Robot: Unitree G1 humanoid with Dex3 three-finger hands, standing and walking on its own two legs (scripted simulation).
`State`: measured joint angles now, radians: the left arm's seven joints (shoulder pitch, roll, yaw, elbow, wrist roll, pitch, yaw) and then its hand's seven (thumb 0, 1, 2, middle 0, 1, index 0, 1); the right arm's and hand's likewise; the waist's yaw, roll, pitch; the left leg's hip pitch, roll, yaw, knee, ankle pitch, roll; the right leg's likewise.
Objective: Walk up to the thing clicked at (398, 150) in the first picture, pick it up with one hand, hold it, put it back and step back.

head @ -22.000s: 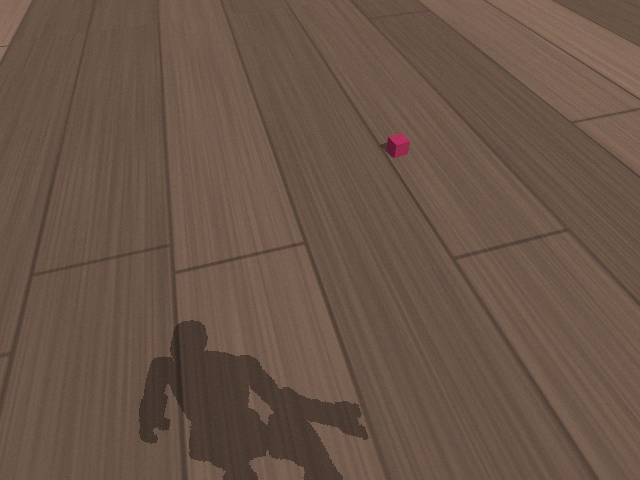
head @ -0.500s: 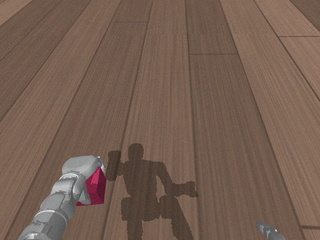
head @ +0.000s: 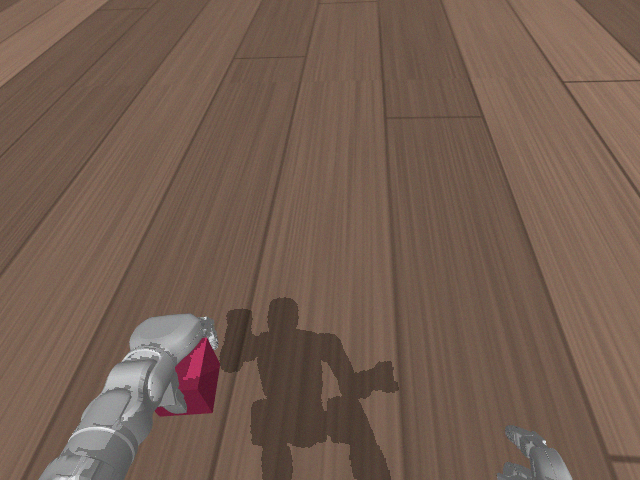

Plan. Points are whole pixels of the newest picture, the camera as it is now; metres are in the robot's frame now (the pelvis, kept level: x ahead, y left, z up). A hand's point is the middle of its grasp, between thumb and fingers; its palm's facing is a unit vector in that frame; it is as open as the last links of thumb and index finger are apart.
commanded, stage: hold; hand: left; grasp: from above
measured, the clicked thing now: (183, 377) +0.29 +0.23 -0.08
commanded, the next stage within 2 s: crouch in 0.84 s
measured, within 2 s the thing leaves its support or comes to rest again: neither
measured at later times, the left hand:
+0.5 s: hand (173, 377) +0.27 +0.22 -0.03, palm faces -0.48 -0.05 -0.88, open 10.8 cm
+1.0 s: hand (174, 372) +0.28 +0.23 -0.04, palm faces -0.48 -0.05 -0.88, open 10.8 cm
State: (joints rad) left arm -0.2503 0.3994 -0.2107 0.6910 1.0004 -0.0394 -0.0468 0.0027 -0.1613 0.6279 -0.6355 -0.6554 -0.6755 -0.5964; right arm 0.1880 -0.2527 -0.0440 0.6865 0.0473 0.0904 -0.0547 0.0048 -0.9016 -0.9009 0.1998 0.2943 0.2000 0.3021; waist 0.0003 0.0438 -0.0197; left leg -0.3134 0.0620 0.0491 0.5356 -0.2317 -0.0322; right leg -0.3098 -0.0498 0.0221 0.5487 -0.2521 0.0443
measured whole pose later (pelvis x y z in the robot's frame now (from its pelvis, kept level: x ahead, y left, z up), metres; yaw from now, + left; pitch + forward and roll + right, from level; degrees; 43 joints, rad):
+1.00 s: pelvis +0.00 +0.00 +0.00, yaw +0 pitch +0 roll +0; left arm -0.23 0.40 -0.21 0.67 1.00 -0.05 -0.05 0.00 -0.15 0.62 -0.63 -0.66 -0.67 -0.60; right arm 0.17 -0.25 -0.03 0.70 0.05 0.08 -0.06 0.01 -0.90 -0.90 0.20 0.29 0.20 0.30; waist 0.01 0.04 0.00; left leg -0.27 0.06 0.05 0.49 -0.21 -0.03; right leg -0.27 -0.05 0.02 0.50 -0.23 0.04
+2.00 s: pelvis -0.05 +0.02 -0.27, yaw -1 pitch +36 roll -5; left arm -0.71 0.53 0.03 1.22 1.24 -0.16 0.34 0.00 -0.13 0.61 -0.60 -0.68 -0.65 -0.61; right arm 0.19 -0.21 -0.06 0.76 -0.09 -0.03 0.03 0.00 -0.90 -0.90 0.20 0.30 0.20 0.30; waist -0.15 0.04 -0.19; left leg -1.85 0.05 -0.08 1.86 -0.64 -0.01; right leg -1.77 -0.04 0.02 1.81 -0.66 0.07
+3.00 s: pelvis -0.07 +0.02 -0.42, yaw -5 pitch +35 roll -9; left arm -0.94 0.75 0.12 1.42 1.33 -0.26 0.35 0.00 -0.11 0.59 -0.59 -0.68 -0.63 -0.62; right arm 0.15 -0.25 0.01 0.76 -0.15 -0.03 0.13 0.00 -0.91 -0.90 0.20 0.29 0.20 0.30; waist -0.22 0.00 -0.06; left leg -2.30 0.03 -0.17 2.34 -0.66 -0.02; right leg -2.18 0.01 0.01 2.26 -0.69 0.07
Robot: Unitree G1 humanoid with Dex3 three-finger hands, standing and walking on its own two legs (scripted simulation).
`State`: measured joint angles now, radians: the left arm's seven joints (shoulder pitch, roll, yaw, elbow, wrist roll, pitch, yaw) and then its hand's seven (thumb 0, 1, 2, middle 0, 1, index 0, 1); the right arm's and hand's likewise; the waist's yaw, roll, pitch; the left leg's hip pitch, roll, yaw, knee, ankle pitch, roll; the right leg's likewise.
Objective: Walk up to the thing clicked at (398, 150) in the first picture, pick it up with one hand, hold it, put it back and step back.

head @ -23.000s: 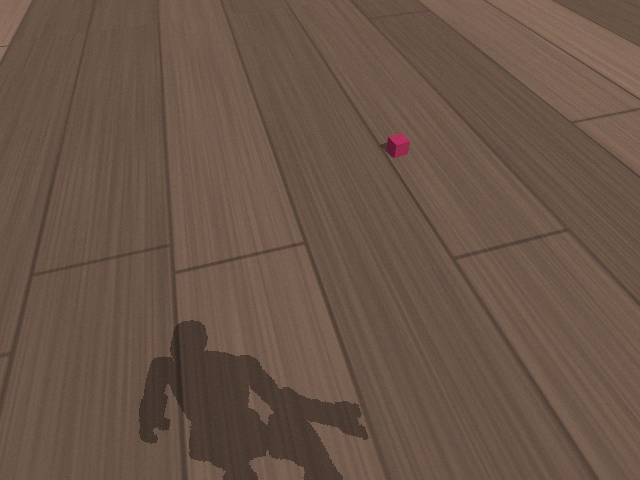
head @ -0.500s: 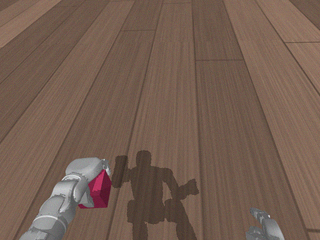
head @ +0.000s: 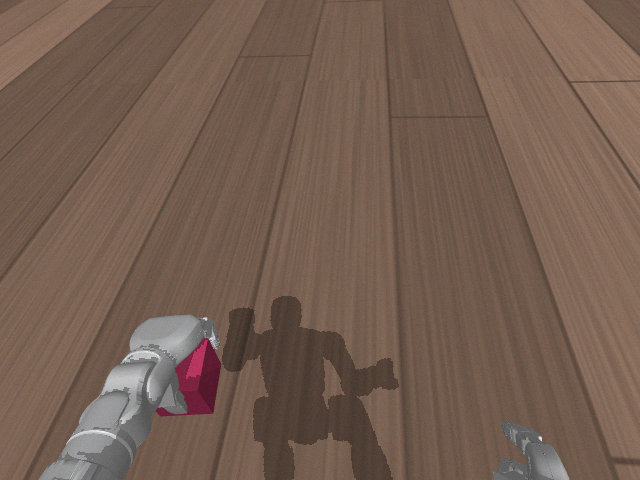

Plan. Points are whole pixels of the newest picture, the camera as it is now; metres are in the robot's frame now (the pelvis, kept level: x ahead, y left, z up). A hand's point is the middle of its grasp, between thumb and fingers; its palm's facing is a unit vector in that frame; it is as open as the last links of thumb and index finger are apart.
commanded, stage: crouch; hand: left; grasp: from above
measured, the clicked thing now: (184, 377) +0.29 +0.23 -0.08
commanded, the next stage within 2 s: lower in 1.94 s
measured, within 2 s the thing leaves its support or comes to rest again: neither
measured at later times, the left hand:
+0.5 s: hand (197, 391) +0.30 +0.24 -0.18, palm faces -0.47 +0.04 -0.88, open 10.8 cm
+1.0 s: hand (223, 405) +0.37 +0.27 -0.42, palm faces -0.48 +0.01 -0.88, open 10.8 cm
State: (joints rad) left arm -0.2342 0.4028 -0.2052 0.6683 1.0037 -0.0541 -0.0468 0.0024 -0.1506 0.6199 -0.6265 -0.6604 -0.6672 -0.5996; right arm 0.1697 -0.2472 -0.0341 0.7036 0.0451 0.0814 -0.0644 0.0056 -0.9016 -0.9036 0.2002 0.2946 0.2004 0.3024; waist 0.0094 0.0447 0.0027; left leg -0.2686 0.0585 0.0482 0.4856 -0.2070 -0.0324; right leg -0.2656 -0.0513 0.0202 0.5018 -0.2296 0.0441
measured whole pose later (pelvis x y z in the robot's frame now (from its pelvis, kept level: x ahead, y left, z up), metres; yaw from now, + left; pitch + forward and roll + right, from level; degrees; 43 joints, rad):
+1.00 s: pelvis -0.05 +0.02 -0.27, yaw -1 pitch +36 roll -5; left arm -0.71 0.53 0.03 1.22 1.24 -0.16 0.34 0.00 -0.13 0.61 -0.60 -0.68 -0.65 -0.61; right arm 0.19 -0.21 -0.06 0.76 -0.09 -0.03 0.03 0.00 -0.90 -0.90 0.20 0.30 0.20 0.30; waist -0.15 0.04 -0.19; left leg -1.85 0.05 -0.08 1.86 -0.64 -0.01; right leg -1.77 -0.04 0.02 1.81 -0.66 0.07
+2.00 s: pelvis -0.06 +0.02 -0.42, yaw -5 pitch +35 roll -9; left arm -0.94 0.75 0.12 1.42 1.33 -0.26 0.35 0.00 -0.11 0.59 -0.59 -0.68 -0.63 -0.62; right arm 0.15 -0.25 0.01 0.76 -0.15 -0.03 0.13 0.00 -0.91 -0.90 0.20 0.29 0.20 0.30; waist -0.22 0.00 -0.06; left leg -2.30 0.03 -0.17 2.34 -0.66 -0.02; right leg -2.18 0.01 0.01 2.26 -0.69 0.07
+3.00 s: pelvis -0.05 +0.02 -0.47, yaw -9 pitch +32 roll -11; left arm -0.94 0.89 0.21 1.55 1.37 -0.32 0.48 0.00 -0.14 0.61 -0.63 -0.66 -0.67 -0.59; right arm 0.08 -0.27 0.10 0.76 -0.23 -0.06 0.17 0.00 -0.91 -0.90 0.20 0.29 0.20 0.30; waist -0.27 -0.07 0.05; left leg -2.39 0.02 -0.25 2.54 -0.72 -0.04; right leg -2.27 0.04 -0.02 2.42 -0.73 0.08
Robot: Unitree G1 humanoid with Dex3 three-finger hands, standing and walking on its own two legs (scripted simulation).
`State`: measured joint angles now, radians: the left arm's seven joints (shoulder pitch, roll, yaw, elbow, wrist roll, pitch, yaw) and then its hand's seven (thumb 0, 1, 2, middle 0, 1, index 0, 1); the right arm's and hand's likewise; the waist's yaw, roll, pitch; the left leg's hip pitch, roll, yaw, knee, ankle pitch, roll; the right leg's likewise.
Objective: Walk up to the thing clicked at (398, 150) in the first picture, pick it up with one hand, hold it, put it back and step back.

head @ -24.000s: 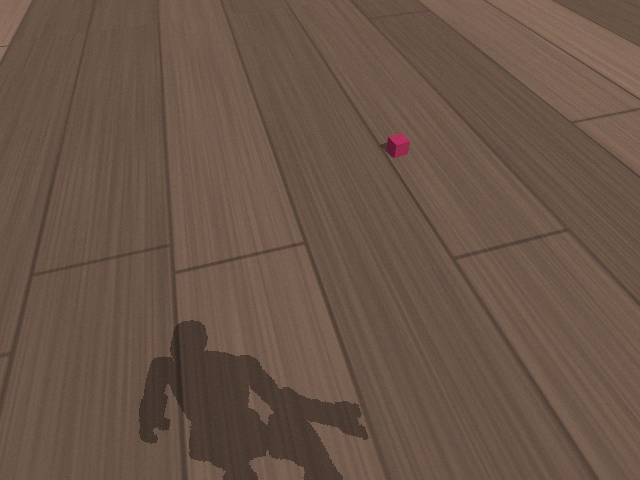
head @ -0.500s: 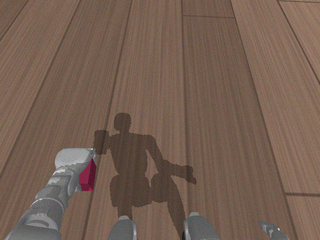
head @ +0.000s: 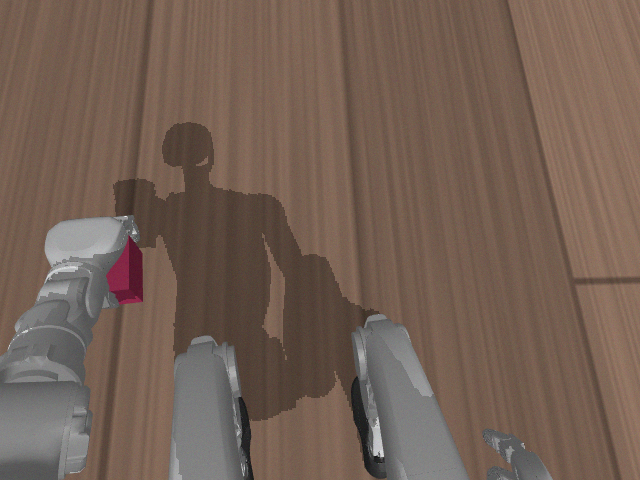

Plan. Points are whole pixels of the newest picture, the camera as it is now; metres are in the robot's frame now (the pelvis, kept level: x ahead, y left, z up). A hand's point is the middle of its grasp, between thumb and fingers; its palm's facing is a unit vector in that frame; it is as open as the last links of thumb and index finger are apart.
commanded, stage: crouch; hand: left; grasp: from above
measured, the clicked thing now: (106, 272) +0.41 +0.27 -0.19
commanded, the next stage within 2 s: lower in 0.94 s
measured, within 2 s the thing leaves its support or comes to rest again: neither
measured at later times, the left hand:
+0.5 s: hand (120, 269) +0.43 +0.27 -0.26, palm faces -0.48 -0.01 -0.88, open 10.8 cm
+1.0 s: hand (128, 271) +0.45 +0.28 -0.31, palm faces -0.48 -0.01 -0.88, open 10.8 cm
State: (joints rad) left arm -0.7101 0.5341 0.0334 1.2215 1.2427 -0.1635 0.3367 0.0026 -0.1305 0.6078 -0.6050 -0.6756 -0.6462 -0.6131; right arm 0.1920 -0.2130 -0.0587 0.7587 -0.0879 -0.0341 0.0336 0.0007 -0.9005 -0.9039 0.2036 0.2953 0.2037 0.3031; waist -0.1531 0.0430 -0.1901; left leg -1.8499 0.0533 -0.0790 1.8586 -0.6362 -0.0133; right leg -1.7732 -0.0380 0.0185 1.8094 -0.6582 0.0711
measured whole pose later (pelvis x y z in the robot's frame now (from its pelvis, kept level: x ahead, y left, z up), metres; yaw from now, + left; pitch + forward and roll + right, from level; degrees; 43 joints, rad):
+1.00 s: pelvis -0.02 +0.00 -0.15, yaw -4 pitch +35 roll -9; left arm -0.94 0.75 0.12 1.42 1.33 -0.26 0.35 0.00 -0.11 0.59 -0.59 -0.68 -0.63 -0.62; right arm 0.15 -0.25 0.01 0.76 -0.15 -0.03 0.13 0.00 -0.91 -0.90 0.20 0.29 0.20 0.30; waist -0.22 0.00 -0.06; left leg -2.30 0.03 -0.17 2.34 -0.66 -0.02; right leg -2.18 0.01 0.01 2.26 -0.69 0.07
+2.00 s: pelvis +0.00 +0.00 -0.20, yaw -8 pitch +32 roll -11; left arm -0.94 0.89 0.21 1.55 1.37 -0.32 0.48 0.00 -0.14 0.61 -0.63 -0.66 -0.67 -0.59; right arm 0.08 -0.27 0.10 0.76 -0.23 -0.06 0.17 0.00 -0.91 -0.90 0.20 0.29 0.20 0.30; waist -0.27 -0.07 0.05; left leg -2.39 0.02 -0.25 2.54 -0.72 -0.04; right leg -2.27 0.04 -0.02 2.42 -0.73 0.08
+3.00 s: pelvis -0.01 +0.00 -0.21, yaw -10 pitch +27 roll -13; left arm -0.97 0.98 0.16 1.70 1.39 -0.32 0.56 -0.01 -0.15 0.71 -0.48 -0.77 -0.51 -0.74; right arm 0.07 -0.30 0.19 0.74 -0.28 -0.14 0.21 0.00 -0.90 -0.90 0.20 0.30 0.20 0.30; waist -0.30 -0.10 0.08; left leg -2.38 0.02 -0.29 2.59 -0.71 -0.03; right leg -2.24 0.06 -0.05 2.43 -0.70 0.08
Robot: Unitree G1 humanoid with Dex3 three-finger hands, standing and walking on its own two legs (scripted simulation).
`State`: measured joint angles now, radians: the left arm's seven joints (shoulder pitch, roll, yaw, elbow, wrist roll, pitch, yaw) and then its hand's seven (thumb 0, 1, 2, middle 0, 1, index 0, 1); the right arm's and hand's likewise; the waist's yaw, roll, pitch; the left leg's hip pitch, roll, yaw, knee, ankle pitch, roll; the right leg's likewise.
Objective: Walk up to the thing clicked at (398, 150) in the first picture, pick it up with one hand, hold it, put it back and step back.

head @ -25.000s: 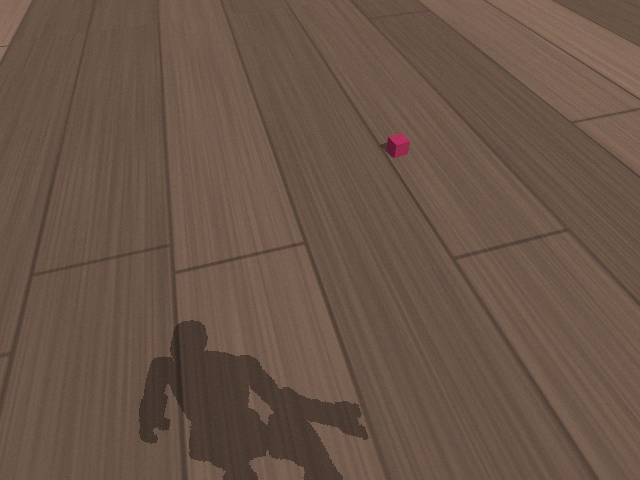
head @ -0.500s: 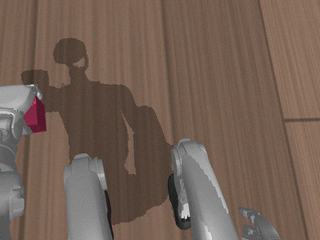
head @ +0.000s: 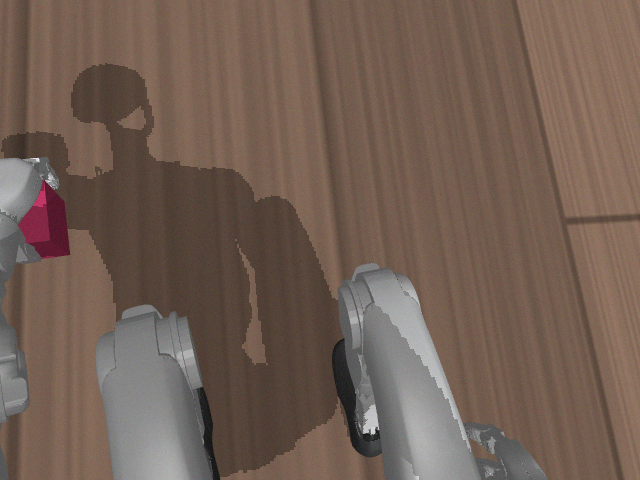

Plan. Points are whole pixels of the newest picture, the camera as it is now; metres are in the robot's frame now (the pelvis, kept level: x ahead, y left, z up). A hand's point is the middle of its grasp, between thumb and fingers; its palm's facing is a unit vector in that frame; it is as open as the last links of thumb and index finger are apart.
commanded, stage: lower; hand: left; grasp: from above
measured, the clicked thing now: (22, 223) +0.45 +0.32 -0.20
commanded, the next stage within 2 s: rest in 0.38 s
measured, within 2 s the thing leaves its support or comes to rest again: neither
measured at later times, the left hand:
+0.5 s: hand (36, 226) +0.45 +0.31 -0.22, palm faces -0.48 -0.08 -0.88, open 10.7 cm
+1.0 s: hand (47, 230) +0.45 +0.31 -0.26, palm faces -0.48 -0.10 -0.87, open 10.7 cm
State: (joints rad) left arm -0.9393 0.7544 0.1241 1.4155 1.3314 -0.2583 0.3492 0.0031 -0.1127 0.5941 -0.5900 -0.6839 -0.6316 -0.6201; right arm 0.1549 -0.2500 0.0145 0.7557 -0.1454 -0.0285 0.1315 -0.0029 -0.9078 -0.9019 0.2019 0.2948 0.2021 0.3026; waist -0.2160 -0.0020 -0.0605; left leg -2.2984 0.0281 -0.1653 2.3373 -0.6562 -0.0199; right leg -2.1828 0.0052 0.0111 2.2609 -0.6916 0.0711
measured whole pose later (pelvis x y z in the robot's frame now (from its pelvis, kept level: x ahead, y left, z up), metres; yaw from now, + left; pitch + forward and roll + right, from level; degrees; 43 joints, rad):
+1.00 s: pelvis +0.01 +0.00 -0.05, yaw -4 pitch +32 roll -11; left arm -0.94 0.89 0.21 1.55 1.37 -0.32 0.48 0.00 -0.14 0.61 -0.63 -0.66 -0.67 -0.59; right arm 0.08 -0.27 0.10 0.76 -0.23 -0.06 0.17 0.00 -0.91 -0.90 0.20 0.29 0.20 0.30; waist -0.27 -0.07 0.05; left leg -2.39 0.02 -0.25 2.54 -0.72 -0.04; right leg -2.27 0.04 -0.02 2.42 -0.73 0.08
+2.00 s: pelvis +0.01 +0.01 -0.06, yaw -6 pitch +27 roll -13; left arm -0.97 0.98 0.16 1.70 1.39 -0.32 0.56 -0.01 -0.15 0.71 -0.48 -0.77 -0.51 -0.74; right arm 0.07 -0.30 0.19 0.74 -0.28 -0.14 0.21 0.00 -0.90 -0.90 0.20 0.30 0.20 0.30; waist -0.30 -0.10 0.08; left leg -2.38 0.02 -0.29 2.59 -0.71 -0.03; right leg -2.24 0.06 -0.05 2.43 -0.70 0.08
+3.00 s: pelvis +0.01 +0.01 -0.03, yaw -3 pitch +33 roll -12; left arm -0.91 0.82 0.14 1.26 1.24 -0.15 0.35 0.00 -0.53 0.99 -0.09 -1.01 -0.10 -1.01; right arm 0.13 -0.27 0.05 0.72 -0.15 -0.06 0.24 0.00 -0.91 -0.91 0.20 0.29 0.20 0.30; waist -0.21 0.00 -0.06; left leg -2.36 0.02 -0.22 2.46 -0.70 -0.02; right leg -2.22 0.01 -0.02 2.35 -0.72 0.08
